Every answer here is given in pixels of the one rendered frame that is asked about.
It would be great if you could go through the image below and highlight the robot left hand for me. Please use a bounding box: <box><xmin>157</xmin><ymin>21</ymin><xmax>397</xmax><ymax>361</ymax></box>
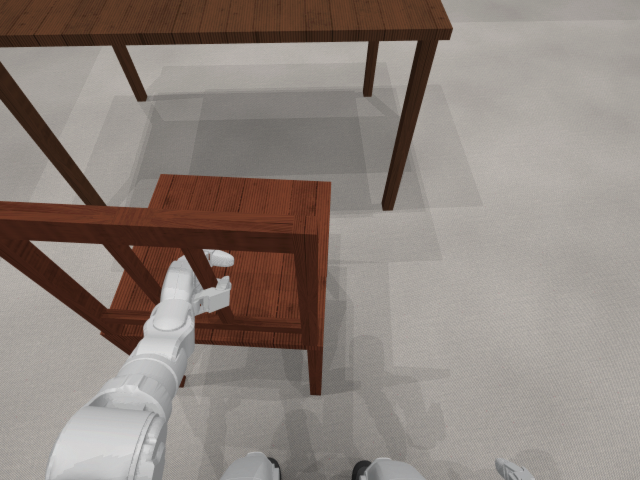
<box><xmin>160</xmin><ymin>249</ymin><xmax>234</xmax><ymax>316</ymax></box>

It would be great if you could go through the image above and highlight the left robot upper arm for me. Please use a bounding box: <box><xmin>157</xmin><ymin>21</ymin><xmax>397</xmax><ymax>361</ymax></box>
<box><xmin>49</xmin><ymin>406</ymin><xmax>167</xmax><ymax>480</ymax></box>

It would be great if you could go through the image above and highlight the robot right shin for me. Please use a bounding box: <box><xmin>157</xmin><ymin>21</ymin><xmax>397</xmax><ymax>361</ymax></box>
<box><xmin>365</xmin><ymin>458</ymin><xmax>392</xmax><ymax>471</ymax></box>

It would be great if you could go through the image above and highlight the table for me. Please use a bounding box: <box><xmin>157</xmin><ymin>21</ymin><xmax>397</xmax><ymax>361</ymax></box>
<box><xmin>0</xmin><ymin>0</ymin><xmax>453</xmax><ymax>211</ymax></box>

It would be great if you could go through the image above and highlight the chair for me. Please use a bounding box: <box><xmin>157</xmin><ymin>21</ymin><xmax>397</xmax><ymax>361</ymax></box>
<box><xmin>0</xmin><ymin>174</ymin><xmax>331</xmax><ymax>396</ymax></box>

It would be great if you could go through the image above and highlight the left robot thigh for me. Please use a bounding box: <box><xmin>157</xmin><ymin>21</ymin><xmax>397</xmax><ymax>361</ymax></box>
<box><xmin>220</xmin><ymin>456</ymin><xmax>280</xmax><ymax>480</ymax></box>

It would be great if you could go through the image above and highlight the robot right hand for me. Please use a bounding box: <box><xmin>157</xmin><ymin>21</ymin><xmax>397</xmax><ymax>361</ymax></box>
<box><xmin>495</xmin><ymin>458</ymin><xmax>535</xmax><ymax>480</ymax></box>

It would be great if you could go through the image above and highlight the robot left forearm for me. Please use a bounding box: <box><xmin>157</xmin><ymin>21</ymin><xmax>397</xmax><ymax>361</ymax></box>
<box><xmin>45</xmin><ymin>299</ymin><xmax>195</xmax><ymax>480</ymax></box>

